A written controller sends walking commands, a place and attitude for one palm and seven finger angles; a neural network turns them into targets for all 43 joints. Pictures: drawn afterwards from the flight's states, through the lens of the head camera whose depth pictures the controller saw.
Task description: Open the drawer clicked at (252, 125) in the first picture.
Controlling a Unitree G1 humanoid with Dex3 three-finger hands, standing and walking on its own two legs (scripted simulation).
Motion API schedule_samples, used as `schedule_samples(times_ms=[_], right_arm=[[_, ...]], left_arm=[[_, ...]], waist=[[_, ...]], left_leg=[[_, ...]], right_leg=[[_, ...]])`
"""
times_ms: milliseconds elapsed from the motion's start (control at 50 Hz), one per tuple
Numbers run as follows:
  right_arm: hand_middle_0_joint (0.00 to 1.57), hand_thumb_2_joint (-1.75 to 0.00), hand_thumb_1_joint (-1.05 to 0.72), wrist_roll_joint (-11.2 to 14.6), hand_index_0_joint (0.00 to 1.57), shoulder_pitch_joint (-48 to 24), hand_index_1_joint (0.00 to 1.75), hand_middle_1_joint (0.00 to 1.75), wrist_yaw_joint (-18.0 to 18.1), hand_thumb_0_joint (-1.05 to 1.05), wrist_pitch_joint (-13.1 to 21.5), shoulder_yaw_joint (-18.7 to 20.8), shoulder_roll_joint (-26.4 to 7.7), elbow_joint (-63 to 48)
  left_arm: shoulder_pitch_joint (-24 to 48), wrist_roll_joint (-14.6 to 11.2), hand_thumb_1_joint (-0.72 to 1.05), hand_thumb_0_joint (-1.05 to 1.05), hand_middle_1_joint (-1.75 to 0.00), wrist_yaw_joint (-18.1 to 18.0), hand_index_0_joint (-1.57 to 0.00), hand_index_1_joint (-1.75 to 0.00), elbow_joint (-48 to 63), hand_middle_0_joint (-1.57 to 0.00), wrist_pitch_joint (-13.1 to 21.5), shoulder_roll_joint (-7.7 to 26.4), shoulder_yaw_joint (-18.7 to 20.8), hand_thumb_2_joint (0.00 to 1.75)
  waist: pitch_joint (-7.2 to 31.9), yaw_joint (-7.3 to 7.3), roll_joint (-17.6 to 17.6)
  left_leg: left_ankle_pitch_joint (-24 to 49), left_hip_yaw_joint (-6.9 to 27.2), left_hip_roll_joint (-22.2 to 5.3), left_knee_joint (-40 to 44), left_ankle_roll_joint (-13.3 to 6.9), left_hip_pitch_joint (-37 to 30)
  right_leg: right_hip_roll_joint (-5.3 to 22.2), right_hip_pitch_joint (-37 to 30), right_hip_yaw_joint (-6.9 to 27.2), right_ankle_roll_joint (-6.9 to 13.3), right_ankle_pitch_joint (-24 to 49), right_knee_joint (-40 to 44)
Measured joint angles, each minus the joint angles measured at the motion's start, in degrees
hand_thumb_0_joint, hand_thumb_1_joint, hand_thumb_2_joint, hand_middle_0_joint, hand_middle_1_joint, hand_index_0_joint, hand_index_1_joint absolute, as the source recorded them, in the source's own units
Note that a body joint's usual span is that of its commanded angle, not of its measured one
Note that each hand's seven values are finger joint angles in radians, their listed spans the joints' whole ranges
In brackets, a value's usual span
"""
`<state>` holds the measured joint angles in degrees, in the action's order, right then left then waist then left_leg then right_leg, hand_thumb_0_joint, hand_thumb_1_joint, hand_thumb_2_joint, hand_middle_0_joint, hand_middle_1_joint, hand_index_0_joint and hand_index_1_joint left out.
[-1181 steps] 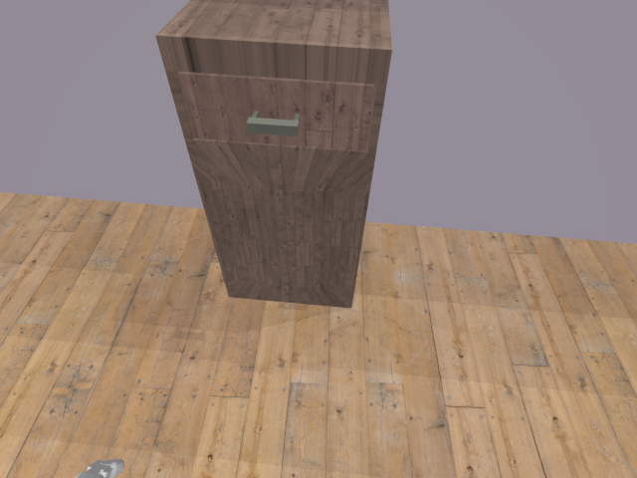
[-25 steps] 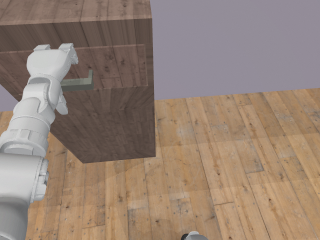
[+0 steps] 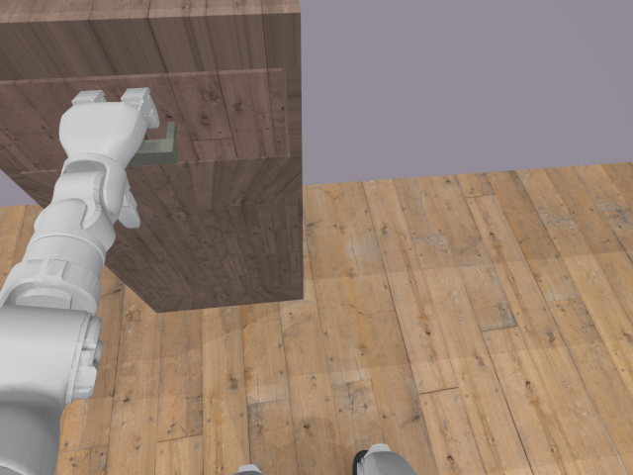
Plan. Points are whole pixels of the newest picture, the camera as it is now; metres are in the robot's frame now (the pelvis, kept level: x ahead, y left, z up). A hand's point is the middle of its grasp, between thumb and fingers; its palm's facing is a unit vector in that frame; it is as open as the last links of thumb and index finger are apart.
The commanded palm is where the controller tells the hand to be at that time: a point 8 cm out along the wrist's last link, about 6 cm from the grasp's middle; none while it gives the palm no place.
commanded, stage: lower the fingers behind the handle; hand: left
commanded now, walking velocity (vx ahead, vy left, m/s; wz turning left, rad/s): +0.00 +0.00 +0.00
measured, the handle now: (136, 142) +0.55 +0.23 +0.04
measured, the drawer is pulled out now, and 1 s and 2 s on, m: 0.00 0.00 0.00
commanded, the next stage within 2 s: close the thumb around the handle in 1.02 s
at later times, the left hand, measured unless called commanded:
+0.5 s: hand (128, 166) +0.51 +0.23 +0.05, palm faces -0.04 +0.03 -1.00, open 13.8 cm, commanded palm +0.49 +0.23 +0.08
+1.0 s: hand (138, 179) +0.51 +0.22 +0.02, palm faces -0.06 +0.01 -1.00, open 13.8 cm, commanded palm +0.49 +0.22 +0.07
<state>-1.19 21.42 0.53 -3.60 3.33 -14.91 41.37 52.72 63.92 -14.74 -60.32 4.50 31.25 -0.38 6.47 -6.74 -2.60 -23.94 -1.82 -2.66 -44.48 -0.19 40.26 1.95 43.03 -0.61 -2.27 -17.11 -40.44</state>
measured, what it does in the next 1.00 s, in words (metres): stands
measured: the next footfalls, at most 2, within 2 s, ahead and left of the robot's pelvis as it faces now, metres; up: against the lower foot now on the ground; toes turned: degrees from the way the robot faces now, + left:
none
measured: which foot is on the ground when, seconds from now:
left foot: down 0.00-1.00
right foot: down 0.00-1.00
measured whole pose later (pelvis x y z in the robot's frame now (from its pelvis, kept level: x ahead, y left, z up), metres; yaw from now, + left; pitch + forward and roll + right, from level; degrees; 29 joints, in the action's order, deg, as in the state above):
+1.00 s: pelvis -0.01 +0.00 -0.01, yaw +0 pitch +23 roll -2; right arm -1.6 20.9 0.8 -3.5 2.1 -14.7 41.8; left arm 54.6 64.0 -16.8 -64.6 2.7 32.0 -0.4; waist 6.8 -8.7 -3.1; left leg -25.2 -1.7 -2.8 -50.2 -0.4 47.7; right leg 1.8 50.3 -0.3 -2.4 -17.9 -45.6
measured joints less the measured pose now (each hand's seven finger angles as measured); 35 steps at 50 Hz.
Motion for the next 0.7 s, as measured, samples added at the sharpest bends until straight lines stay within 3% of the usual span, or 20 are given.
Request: schedule_samples(times_ms=[220, 460, 620, 700], right_arm=[[0.21, -0.9, -0.9, 0.63, 0.21, -0.77, 0.3, 0.29, 0.57, 0.0, -0.3, -1.23, 0.06, -0.41], [0.21, -0.9, -0.9, 0.47, 0.21, 0.34, 0.3, 0.29, 1.37, 0.0, 0.53, -1.13, -0.97, -1.12], [0.21, -0.9, -0.9, 0.61, 0.21, 0.19, 0.3, 0.29, 1.18, 0.0, 0.26, -1.34, -1.11, -0.86], [0.21, -0.9, -0.9, 0.21, 0.21, 0.15, 0.3, 0.29, 1.42, 0.0, 0.71, -1.31, -0.84, -1.47]], left_arm=[[3.44, -0.03, -0.48, 0.0, -1.21, 0.99, -0.32, -1.23, -5.36, -0.32, -3.21, 0.55, -1.61, 0.3], [4.45, -0.04, -0.48, 0.0, -1.27, 0.79, -0.32, -1.21, -4.88, -0.3, 0.22, 3.21, -1.01, 0.3], [5.22, -0.06, -0.48, 0.0, -1.27, 0.32, -0.32, -1.21, -6.66, -0.28, -1.22, 2.96, -1.74, 0.3], [3.87, -0.08, -0.48, 0.0, -1.24, 0.58, -0.31, -1.21, -5.62, -0.29, -0.61, 3.18, 0.29, 0.3]], waist=[[0.0, -1.08, 0.01], [-0.13, -1.66, 0.25], [-0.03, -2.32, 0.25], [-0.33, -2.89, 0.18]], left_leg=[[0.57, -0.12, 0.01, -0.27, 0.1, 0.75], [0.12, -0.13, -0.11, -3.49, 0.18, 5.22], [-0.22, -0.15, -0.18, -5.08, 0.11, 7.26], [-0.44, -0.26, -0.24, -5.97, 0.03, 8.58]], right_leg=[[-0.02, 1.0, 0.2, 0.17, 0.45, -0.62], [-0.11, 5.6, 0.42, 0.31, 0.05, -3.89], [-0.18, 7.6, 0.55, 0.28, -0.1, -5.27], [-0.24, 8.93, 0.71, 0.21, -0.17, -6.01]])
